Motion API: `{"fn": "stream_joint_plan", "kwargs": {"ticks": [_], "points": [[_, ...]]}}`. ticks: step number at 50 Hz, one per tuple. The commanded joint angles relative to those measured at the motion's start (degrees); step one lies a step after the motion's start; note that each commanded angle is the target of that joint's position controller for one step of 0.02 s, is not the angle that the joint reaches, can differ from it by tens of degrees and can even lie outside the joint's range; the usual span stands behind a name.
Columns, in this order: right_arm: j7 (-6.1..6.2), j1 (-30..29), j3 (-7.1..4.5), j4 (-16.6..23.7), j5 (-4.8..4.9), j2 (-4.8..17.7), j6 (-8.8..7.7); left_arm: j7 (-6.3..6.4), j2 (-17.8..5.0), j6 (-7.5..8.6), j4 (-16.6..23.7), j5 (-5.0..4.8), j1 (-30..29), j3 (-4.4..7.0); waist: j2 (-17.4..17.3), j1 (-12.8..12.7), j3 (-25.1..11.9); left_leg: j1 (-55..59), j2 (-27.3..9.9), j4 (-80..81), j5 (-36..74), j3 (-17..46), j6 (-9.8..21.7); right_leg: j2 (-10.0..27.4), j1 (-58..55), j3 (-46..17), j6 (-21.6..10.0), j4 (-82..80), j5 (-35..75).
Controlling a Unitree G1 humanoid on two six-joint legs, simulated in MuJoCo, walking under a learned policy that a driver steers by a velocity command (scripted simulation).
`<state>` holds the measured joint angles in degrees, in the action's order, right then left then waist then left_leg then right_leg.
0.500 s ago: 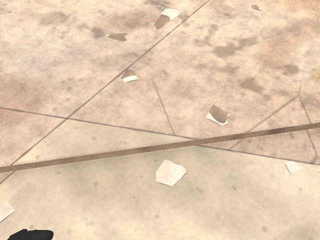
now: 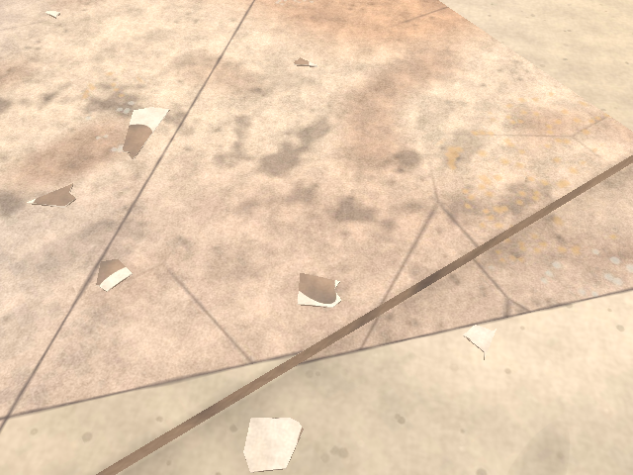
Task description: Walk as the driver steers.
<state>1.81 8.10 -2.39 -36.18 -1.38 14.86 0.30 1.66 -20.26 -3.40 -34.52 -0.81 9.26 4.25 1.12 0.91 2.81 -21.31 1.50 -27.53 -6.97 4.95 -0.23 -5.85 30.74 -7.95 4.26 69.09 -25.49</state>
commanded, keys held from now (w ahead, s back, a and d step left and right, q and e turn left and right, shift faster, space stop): w+shift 1.00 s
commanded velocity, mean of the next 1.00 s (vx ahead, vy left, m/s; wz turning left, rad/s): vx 0.77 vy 0.00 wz -0.10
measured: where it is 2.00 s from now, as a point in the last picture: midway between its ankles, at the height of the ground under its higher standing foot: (287, 159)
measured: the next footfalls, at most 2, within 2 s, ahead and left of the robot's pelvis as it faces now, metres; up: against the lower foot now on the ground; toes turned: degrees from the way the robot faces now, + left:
right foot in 0.18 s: +0.00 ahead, -0.11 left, +0.00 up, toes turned -2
left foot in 0.58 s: +0.38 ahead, +0.12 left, +0.00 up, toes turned +0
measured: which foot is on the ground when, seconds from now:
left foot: down 0.00-0.18, up 0.20-0.56, down 0.58-1.00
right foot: up 0.00-0.16, down 0.18-0.60, up 0.62-0.96, down 0.98-1.00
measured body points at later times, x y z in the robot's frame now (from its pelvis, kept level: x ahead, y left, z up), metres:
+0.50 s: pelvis +0.14 +0.00 +0.00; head +0.16 -0.01 +0.45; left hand +0.11 +0.28 -0.12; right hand +0.34 -0.26 -0.08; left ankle +0.31 +0.13 -0.69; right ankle -0.04 -0.10 -0.73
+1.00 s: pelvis +0.54 +0.02 -0.01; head +0.58 +0.01 +0.44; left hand +0.80 +0.22 -0.08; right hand +0.45 -0.24 -0.14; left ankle +0.34 +0.12 -0.73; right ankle +0.74 -0.12 -0.69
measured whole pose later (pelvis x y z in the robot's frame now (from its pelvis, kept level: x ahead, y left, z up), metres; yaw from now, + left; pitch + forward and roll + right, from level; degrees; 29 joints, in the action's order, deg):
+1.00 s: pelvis +0.54 +0.02 -0.01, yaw -3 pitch +3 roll +0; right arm -1.0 29.1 -1.8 -52.6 -0.4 15.1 -5.7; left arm -3.3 -14.0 2.7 -38.9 2.0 -1.4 -0.7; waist -1.1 4.0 2.2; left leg 15.4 2.0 -1.2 -18.8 -3.0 2.1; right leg 3.8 42.2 4.6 -4.5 39.2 -3.8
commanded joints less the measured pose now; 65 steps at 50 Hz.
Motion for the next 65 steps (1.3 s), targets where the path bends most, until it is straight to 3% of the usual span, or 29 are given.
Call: {"fn": "stream_joint_plan", "kwargs": {"ticks": [1,4,8,9,10,11,12,13,17,25,27,29,30,31,32,34,36,42,48,51,53,54,55,56,57,59,61,63,65], "points": [[0.10,-1.2,-1.90,3.5,0.31,7.5,0.22,-0.28,-0.3,1.12,2.6,0.37,3.4,-0.52,-9.7,-1.2,-10.1,8.0,-8.8,10.4,-7.1,9.3,9.9,1.9,-3.8,6.3,0.9,-9.6,0.2],[-0.47,1.4,-3.40,2.5,2.39,11.7,0.33,-1.62,-1.7,2.21,1.9,0.14,5.4,-0.66,-16.5,-0.7,-10.1,4.0,-11.6,15.4,-27.2,13.2,10.1,2.7,-13.6,10.2,-2.0,-24.0,-4.1],[-0.21,0.7,-2.96,2.7,2.72,9.4,-0.52,-1.61,-1.4,3.98,-4.4,1.31,14.9,-0.84,-10.0,-5.7,-1.9,-10.9,-7.4,10.1,-28.6,7.3,4.1,2.4,-31.9,13.3,-9.6,-49.0,6.9],[-0.58,-1.3,-1.54,4.0,2.65,4.0,-1.42,-1.37,-2.0,4.87,-6.1,0.92,19.8,-0.51,1.3,-7.3,-2.7,-23.4,-3.3,-10.2,-24.9,1.8,1.4,13.3,-41.7,-2.4,-12.0,-52.4,-0.7],[-1.58,-2.2,-0.71,6.5,2.53,1.3,-3.47,-1.57,-5.8,5.58,-4.2,0.39,17.3,-0.13,6.7,-5.1,-0.4,-38.4,-1.5,-24.1,-19.3,-3.5,0.0,26.2,-42.8,-22.0,-16.8,-55.1,-13.5],[-1.67,-6.0,-1.32,8.9,4.74,4.5,-5.32,-1.55,-9.9,6.66,-4.1,1.48,16.9,1.70,8.2,-6.6,1.5,-44.4,-4.4,-29.3,-15.6,1.2,0.4,32.0,-36.5,-34.6,-23.4,-62.1,-27.4],[-2.64,-8.8,-2.07,8.3,-1.16,7.0,-3.24,-1.85,-7.9,5.96,-3.4,4.07,13.5,1.13,6.7,-6.3,4.7,-42.9,-5.7,-29.0,-9.2,-0.5,0.1,27.3,-33.8,-28.2,-19.6,-64.7,-26.1],[-3.48,-6.7,-2.68,6.8,-2.13,8.0,-2.39,-2.17,-5.3,6.25,-3.5,3.62,11.2,0.38,6.3,-4.4,5.5,-39.0,-5.7,-28.5,-4.8,-1.2,-0.9,23.2,-31.0,-21.4,-17.3,-64.3,-17.5],[-5.62,-2.2,-2.72,3.1,-1.00,7.1,-0.55,-2.58,-3.4,7.97,-6.3,1.87,14.3,-0.40,5.1,-3.0,2.8,-27.5,-5.5,-28.6,2.0,-5.4,-1.9,16.2,-27.0,-7.6,-15.4,-66.4,-2.9],[-6.64,-13.5,-1.26,5.9,-0.39,5.7,-1.17,-1.93,-5.3,8.54,-11.2,2.13,19.5,0.23,5.3,-6.3,6.8,-18.5,-5.0,-9.0,1.8,-9.6,2.7,19.8,-33.6,-0.3,-14.7,-68.3,15.1],[-5.65,-9.7,-1.50,5.2,-0.69,6.4,-1.32,-1.73,-6.9,8.45,-12.5,2.27,18.6,0.39,6.5,-3.6,4.3,-9.0,-1.4,-6.1,-5.6,-12.2,5.4,19.8,-34.6,3.1,-13.8,-60.6,41.0],[-3.45,10.4,-2.98,-0.6,-0.97,9.2,-2.08,-1.52,-8.4,8.13,-13.6,2.41,17.3,0.60,5.2,6.4,-7.5,17.4,3.0,-5.2,-8.2,-13.4,7.9,17.2,-28.0,8.1,-12.3,-35.5,66.0],[-2.43,20.7,-4.49,-3.2,-2.37,14.6,-2.66,-1.59,-4.8,8.41,-12.0,1.59,18.4,-0.63,-2.5,10.1,-15.7,37.8,-7.4,-3.5,-22.3,-0.5,10.0,13.3,-10.1,9.5,-11.2,-14.6,49.1],[-2.42,25.7,-5.81,-4.2,-2.65,21.5,-3.17,-2.32,2.8,9.26,-9.0,1.09,19.0,-2.43,-21.3,8.6,-23.5,46.5,-22.7,8.4,-49.3,32.8,14.2,2.0,6.2,5.7,-9.7,4.6,1.1],[-2.81,21.3,-4.43,-4.6,-1.61,16.1,-3.36,-2.31,-1.8,9.63,-8.7,1.90,10.9,-1.35,-12.0,8.6,-16.6,39.2,-21.7,15.2,-47.9,41.2,12.1,2.5,12.3,-1.8,-11.8,10.0,1.6],[-2.93,13.7,-3.32,-5.0,-1.19,11.3,-3.62,-3.23,-2.2,9.80,-8.0,1.92,7.3,-1.46,-3.2,3.2,-5.8,25.1,-18.7,14.3,-31.5,24.1,11.3,9.6,11.9,1.8,-12.0,5.9,10.7],[-2.86,10.7,-1.93,-5.8,-0.68,7.8,-4.19,-3.97,0.2,8.38,-8.5,3.57,9.2,-2.16,-6.1,-1.5,-2.6,14.3,-14.5,17.5,-25.2,15.7,10.5,11.9,6.6,2.9,-10.1,2.0,11.8],[-3.31,14.7,-1.59,-9.4,0.66,7.2,-6.64,-5.08,1.1,6.66,-3.3,3.22,-5.1,-3.20,-3.3,-1.6,7.3,9.5,-10.9,27.2,-9.1,2.6,12.3,14.6,15.5,7.4,-6.3,-12.5,23.1],[-2.65,19.3,-1.55,-12.7,1.58,9.5,-7.29,-5.16,2.7,6.67,-0.9,2.67,-13.3,-4.38,-2.4,0.1,5.6,21.1,-11.4,28.4,31.3,-6.5,10.4,8.7,2.6,15.3,-10.3,-32.5,30.0],[-1.48,28.9,-0.38,-17.1,-0.63,9.4,-5.21,-3.29,0.1,6.50,-1.3,3.00,-8.9,-3.08,-2.1,-0.6,-7.3,28.4,-13.1,1.3,75.8,-8.2,8.6,-0.2,-12.7,22.2,-13.2,-28.3,8.8],[-1.11,26.2,0.42,-17.4,1.32,10.3,-4.79,-2.88,-1.5,7.12,-6.9,3.69,9.5,-0.73,-2.8,-8.9,-20.9,3.0,-11.9,-28.3,53.6,-5.9,5.4,6.7,-52.0,10.4,-14.3,-35.1,16.7],[-1.78,16.7,0.57,-13.2,2.27,8.3,-5.88,-2.33,-6.5,6.60,-10.4,3.96,17.9,1.45,5.1,-12.1,-25.7,-13.7,-3.1,-48.5,6.3,-5.5,4.0,19.3,-64.5,-6.2,-16.2,-41.4,8.1],[-1.74,7.1,0.95,-10.3,1.99,4.7,-6.34,-2.06,-6.4,7.37,-12.3,5.28,24.0,1.18,0.3,-14.1,-24.9,-20.6,-3.4,-55.1,-20.8,0.9,5.6,26.3,-65.7,-9.3,-14.2,-40.9,20.9],[-1.16,7.3,1.29,-9.1,4.14,2.7,-5.59,-1.58,-5.7,7.54,-13.2,6.60,22.1,0.95,-1.8,-11.9,-23.3,-32.5,-3.1,-58.1,-19.2,0.8,5.8,30.6,-68.8,-13.9,-15.2,-44.5,17.6],[-1.14,6.3,1.11,-8.3,3.00,4.1,-4.64,-0.83,-4.9,7.16,-13.5,5.16,17.4,1.07,-4.4,-9.1,-18.8,-28.8,-6.3,-55.4,-17.0,-1.4,6.5,28.3,-56.2,-9.2,-13.5,-50.9,7.7],[-2.00,7.5,0.40,-6.6,1.43,3.2,-1.65,-0.80,0.2,8.02,-14.2,5.07,7.3,-0.49,3.5,0.3,-9.0,-22.8,-8.5,-57.8,-21.0,-0.9,6.3,28.0,-34.4,-3.3,-10.2,-56.2,0.3],[-3.49,9.8,-0.25,-5.1,0.45,3.5,1.59,-0.93,-0.5,8.99,-12.2,3.07,-3.0,-0.32,4.3,8.9,-4.3,-14.5,-8.5,-54.6,-19.1,-2.9,5.9,25.1,-17.9,6.7,-5.8,-63.2,-2.3],[-4.52,13.3,-1.52,-4.8,0.92,6.3,3.82,-1.20,-4.8,9.61,-10.7,3.92,-12.8,1.07,8.4,15.6,-0.7,-5.7,-7.4,-47.3,-14.0,-8.4,6.3,19.6,-8.3,17.5,-6.1,-68.1,1.4],[-4.45,17.5,-2.34,-6.3,1.44,7.5,4.36,-0.69,-4.2,9.75,-10.6,4.54,-15.3,1.65,7.8,18.0,0.4,2.8,-5.7,-39.9,-8.6,-12.4,7.5,15.4,-5.4,24.7,-6.5,-65.5,1.0]]}}
Velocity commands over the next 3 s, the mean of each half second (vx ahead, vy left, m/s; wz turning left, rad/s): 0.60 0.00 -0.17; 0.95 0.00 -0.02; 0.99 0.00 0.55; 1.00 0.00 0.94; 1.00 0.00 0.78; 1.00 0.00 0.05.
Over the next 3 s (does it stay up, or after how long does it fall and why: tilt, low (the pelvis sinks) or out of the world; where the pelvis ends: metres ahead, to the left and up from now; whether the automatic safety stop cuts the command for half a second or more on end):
stays up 1.95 0.86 0.06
